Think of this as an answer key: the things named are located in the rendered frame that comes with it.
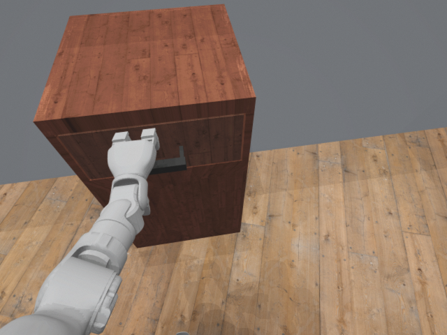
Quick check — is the drawer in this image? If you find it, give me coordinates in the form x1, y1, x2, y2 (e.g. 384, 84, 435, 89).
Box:
58, 113, 244, 179

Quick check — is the left robot upper arm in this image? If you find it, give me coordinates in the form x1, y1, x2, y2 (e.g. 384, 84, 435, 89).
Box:
0, 256, 122, 335

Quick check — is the left robot forearm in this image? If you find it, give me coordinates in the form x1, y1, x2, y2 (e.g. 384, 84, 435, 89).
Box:
34, 174, 148, 312

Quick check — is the cabinet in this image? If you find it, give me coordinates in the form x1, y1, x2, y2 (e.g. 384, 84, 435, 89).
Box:
33, 4, 256, 248

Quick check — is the left robot hand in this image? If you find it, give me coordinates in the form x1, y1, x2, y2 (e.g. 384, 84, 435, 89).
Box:
108, 128, 160, 216

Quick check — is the handle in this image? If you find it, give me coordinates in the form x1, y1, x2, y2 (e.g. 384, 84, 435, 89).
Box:
149, 146, 187, 175

